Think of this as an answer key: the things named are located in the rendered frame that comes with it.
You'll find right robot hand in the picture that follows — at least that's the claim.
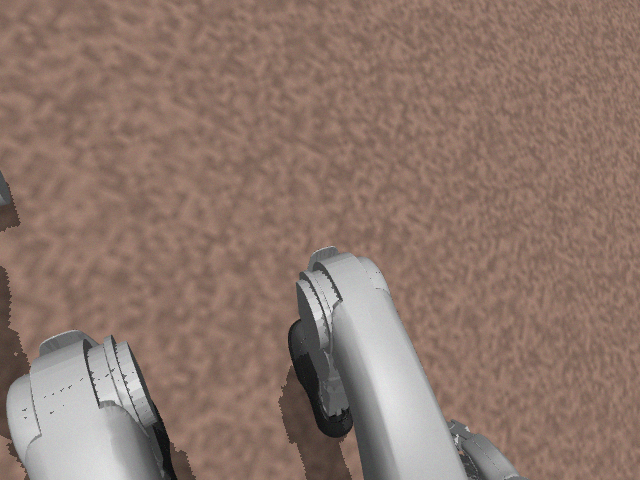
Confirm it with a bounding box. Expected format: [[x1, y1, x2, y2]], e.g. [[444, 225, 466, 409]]
[[446, 419, 520, 480]]

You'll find bottle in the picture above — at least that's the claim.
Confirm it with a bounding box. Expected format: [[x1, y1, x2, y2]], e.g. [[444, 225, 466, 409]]
[[0, 171, 10, 206]]

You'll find right robot foot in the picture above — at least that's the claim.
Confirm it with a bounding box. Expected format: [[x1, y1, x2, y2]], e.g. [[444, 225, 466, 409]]
[[288, 319, 353, 438]]

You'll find left robot foot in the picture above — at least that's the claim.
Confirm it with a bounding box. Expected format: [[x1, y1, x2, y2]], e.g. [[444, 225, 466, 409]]
[[152, 401, 178, 480]]

